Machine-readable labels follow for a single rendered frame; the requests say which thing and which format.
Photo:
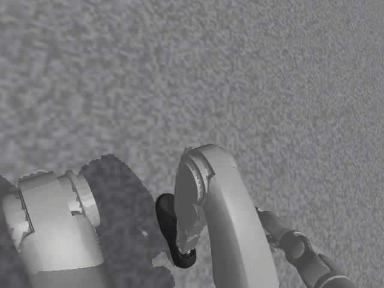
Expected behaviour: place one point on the right robot foot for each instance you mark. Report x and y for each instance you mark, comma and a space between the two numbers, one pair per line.
167, 221

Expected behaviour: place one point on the right robot arm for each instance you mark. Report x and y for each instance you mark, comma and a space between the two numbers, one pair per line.
315, 269

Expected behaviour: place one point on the right robot hand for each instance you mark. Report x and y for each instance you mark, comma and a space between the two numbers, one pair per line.
275, 226

